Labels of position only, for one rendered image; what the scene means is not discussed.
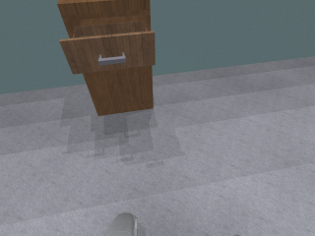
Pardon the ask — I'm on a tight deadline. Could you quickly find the drawer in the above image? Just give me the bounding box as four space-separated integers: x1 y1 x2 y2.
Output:
59 21 156 75

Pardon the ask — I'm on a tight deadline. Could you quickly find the handle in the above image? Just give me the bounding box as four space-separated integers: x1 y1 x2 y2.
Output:
98 52 126 66

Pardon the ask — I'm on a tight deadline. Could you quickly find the left robot thigh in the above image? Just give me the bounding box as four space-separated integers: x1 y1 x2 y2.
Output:
105 212 138 236

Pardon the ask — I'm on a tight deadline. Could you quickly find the cabinet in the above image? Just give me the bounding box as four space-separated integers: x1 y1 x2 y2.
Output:
57 0 154 116

